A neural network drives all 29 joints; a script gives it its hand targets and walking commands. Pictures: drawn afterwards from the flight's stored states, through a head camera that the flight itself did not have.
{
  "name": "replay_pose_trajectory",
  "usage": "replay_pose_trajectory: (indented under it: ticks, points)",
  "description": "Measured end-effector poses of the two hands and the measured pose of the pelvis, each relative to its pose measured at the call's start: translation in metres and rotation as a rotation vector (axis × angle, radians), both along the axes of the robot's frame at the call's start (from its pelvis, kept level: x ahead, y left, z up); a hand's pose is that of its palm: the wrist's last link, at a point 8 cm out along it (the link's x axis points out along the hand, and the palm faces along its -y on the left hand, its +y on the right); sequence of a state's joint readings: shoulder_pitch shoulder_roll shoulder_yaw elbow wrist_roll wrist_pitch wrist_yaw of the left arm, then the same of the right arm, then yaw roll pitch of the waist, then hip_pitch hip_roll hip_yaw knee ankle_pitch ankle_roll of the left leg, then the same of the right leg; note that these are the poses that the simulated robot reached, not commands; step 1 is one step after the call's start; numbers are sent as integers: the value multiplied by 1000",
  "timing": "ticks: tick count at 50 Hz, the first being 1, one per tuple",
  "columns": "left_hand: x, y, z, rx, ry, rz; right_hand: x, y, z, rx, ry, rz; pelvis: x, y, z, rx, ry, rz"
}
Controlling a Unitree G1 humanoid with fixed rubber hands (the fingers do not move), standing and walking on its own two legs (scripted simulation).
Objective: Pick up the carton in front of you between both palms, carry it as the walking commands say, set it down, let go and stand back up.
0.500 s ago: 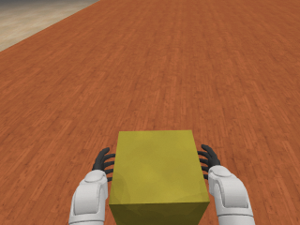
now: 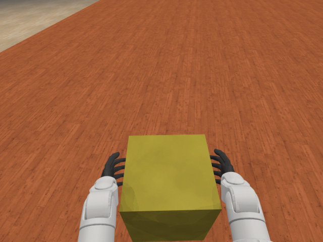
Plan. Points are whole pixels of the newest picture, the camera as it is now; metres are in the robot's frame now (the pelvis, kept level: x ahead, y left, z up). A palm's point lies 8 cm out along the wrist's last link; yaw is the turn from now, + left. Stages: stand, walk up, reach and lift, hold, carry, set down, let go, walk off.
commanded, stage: carry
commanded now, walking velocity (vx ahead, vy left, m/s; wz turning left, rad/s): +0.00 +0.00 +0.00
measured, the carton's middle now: (167, 189) +0.30 +0.00 -0.04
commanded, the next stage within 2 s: none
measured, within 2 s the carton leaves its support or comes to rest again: neither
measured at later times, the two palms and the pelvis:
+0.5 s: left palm (106, 186) +0.27 +0.15 +0.04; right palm (226, 182) +0.27 -0.14 +0.04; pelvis -0.01 +0.00 +0.00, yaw +0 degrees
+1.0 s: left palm (117, 138) +0.42 +0.15 +0.06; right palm (216, 133) +0.42 -0.15 +0.06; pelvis +0.14 -0.01 +0.02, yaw +1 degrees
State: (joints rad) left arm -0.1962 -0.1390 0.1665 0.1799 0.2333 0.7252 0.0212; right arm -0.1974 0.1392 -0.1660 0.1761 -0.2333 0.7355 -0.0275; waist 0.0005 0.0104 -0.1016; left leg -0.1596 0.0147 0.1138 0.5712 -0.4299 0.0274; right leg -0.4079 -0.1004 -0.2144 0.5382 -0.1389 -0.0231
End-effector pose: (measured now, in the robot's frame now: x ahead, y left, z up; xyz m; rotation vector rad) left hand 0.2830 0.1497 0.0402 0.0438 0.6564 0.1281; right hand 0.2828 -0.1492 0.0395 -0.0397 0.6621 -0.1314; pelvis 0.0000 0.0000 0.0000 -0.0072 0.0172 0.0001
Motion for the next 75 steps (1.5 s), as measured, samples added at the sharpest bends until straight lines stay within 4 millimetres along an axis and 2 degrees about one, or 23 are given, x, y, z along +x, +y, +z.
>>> replay_pose_trajectory:
  ticks: [8, 24, 30, 38, 42, 46, 51, 56, 61, 67, 71, 75]
  points:
    - [-9, 2, -2, 2, 15, 2, -8, 2, -2, -1, 15, 4, -6, 2, 0, 3, -4, 1]
    - [-12, 5, -1, 1, 12, 3, -12, 5, -2, 2, 12, 3, -11, 4, 0, 4, -4, 1]
    - [-4, 2, 1, 8, 29, -1, -4, 2, -1, -2, 29, 8, 5, 1, 6, -3, -7, -4]
    - [52, -18, 6, 6, 5, 7, 51, -18, 0, 15, 6, 4, 50, -21, 6, -17, 16, 22]
    - [69, -19, 6, -2, 30, 24, 76, -19, 6, 4, 29, 22, 73, -25, 17, 11, 37, 27]
    - [94, -14, 13, -4, 24, 33, 104, -13, 14, 8, 23, 26, 102, -20, 24, 25, 48, 19]
    - [145, 0, 15, -8, 1, 15, 149, 0, 16, 3, 1, 11, 151, -2, 21, 14, 45, 9]
    - [210, 20, -2, -26, -6, -10, 207, 20, 4, -24, -7, -8, 211, 24, 2, 14, 25, -17]
    - [253, 27, -14, -23, 68, -32, 243, 28, -8, -25, 68, -29, 251, 36, 13, -2, 45, -41]
    - [298, 25, -11, -29, 56, -31, 286, 25, -5, -16, 56, -38, 296, 35, 22, -13, 52, -34]
    - [333, 19, 2, -28, -14, -7, 327, 19, 5, 6, -14, -26, 330, 25, 15, 11, 37, -30]
    - [370, 10, 11, 15, -39, -17, 365, 10, 6, 33, -41, -27, 366, 16, 7, -3, 31, -17]
